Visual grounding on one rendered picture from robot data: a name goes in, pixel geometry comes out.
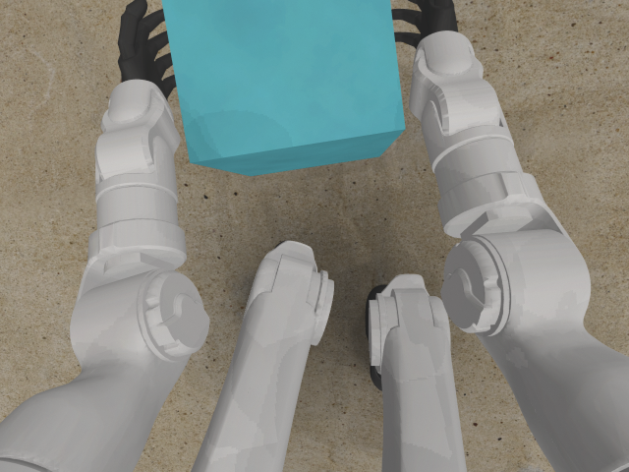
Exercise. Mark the robot left shin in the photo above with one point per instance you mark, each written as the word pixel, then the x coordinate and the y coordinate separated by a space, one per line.
pixel 269 265

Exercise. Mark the left robot hand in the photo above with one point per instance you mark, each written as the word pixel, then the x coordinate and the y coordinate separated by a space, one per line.
pixel 137 52

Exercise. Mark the right robot forearm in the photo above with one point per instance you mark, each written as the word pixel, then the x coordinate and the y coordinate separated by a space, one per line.
pixel 482 185

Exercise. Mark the robot shin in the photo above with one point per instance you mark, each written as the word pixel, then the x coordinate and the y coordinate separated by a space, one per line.
pixel 269 265
pixel 439 315

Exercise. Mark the robot left upper arm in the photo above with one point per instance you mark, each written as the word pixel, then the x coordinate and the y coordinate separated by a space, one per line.
pixel 133 339

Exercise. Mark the left robot forearm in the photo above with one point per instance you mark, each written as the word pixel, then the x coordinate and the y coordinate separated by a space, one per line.
pixel 135 189

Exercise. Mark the robot right shin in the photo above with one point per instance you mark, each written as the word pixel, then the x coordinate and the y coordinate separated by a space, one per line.
pixel 439 315

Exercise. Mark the right robot hand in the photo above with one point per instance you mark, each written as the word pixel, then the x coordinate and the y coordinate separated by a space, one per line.
pixel 436 15

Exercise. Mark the carton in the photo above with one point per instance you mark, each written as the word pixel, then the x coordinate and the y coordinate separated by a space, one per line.
pixel 267 86

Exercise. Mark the robot right upper arm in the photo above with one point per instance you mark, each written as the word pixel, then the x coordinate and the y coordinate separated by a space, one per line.
pixel 524 294

